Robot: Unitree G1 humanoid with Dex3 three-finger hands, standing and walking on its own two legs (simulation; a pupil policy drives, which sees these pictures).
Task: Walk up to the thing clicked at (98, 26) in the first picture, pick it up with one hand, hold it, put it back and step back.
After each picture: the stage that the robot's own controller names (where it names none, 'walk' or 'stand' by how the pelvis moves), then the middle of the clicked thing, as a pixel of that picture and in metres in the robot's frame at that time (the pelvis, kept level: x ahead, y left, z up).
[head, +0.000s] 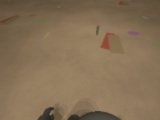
stand; (97, 30) +2.34 -0.04 -0.65
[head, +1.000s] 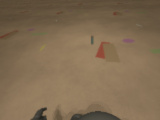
walk; (92, 39) +2.20 +0.22 -0.63
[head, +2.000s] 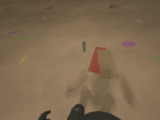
walk; (84, 46) +1.58 +0.36 -0.65
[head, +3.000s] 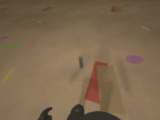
walk; (80, 61) +1.07 +0.30 -0.65
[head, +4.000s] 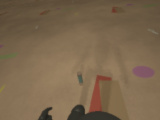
walk; (79, 77) +0.71 +0.28 -0.65
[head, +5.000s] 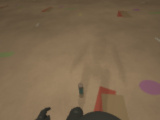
walk; (81, 88) +0.53 +0.18 -0.64
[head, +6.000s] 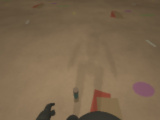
stand; (75, 93) +0.45 +0.18 -0.65
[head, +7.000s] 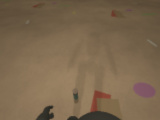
stand; (75, 94) +0.43 +0.19 -0.66
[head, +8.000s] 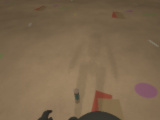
stand; (76, 94) +0.44 +0.19 -0.66
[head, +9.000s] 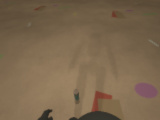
stand; (76, 95) +0.43 +0.19 -0.66
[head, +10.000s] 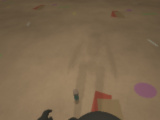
stand; (76, 95) +0.42 +0.19 -0.66
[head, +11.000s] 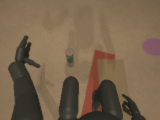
go down; (69, 56) +0.50 +0.19 -0.34
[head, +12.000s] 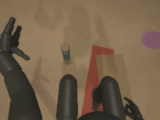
go down; (66, 52) +0.51 +0.21 -0.28
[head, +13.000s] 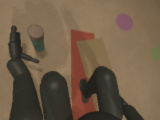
close in; (37, 41) +0.51 +0.26 -0.17
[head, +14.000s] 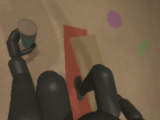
close; (28, 37) +0.50 +0.28 -0.17
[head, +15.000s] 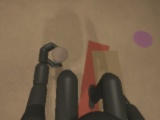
lift; (58, 57) +0.38 +0.23 -0.07
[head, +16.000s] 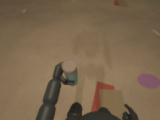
hold; (71, 75) +0.30 +0.15 +0.07
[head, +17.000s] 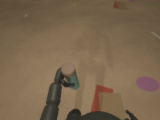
hold; (72, 78) +0.29 +0.15 +0.04
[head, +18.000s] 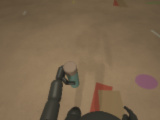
hold; (72, 76) +0.31 +0.14 +0.03
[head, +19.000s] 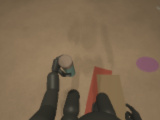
crouch; (68, 68) +0.37 +0.16 -0.02
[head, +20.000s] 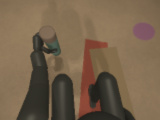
lower; (52, 44) +0.49 +0.22 -0.06
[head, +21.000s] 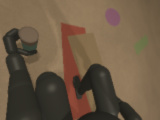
lower; (29, 44) +0.46 +0.25 -0.18
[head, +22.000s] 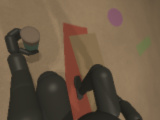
lower; (31, 44) +0.46 +0.25 -0.18
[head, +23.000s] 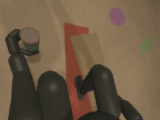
lower; (31, 44) +0.46 +0.26 -0.18
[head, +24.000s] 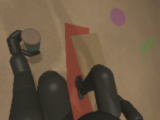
lower; (32, 45) +0.45 +0.25 -0.18
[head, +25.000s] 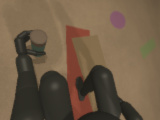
open; (38, 46) +0.46 +0.24 -0.18
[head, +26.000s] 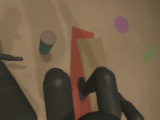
stand; (45, 45) +0.46 +0.23 -0.18
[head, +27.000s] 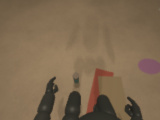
stand; (76, 78) +0.43 +0.15 -0.49
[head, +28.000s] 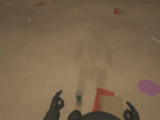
stand; (78, 96) +0.40 +0.14 -0.60
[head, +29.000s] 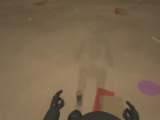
stand; (79, 96) +0.40 +0.13 -0.60
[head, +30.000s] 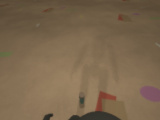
stand; (81, 98) +0.42 +0.12 -0.65
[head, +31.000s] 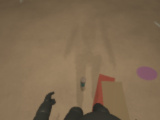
walk; (82, 82) +0.46 +0.06 -0.64
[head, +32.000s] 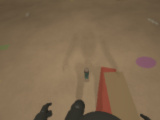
walk; (86, 73) +0.66 +0.13 -0.63
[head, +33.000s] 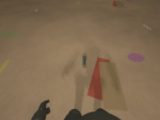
stand; (84, 59) +1.01 +0.16 -0.63
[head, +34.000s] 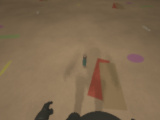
stand; (84, 60) +1.03 +0.16 -0.64
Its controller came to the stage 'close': yes
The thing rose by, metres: 0.68
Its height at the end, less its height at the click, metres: +0.00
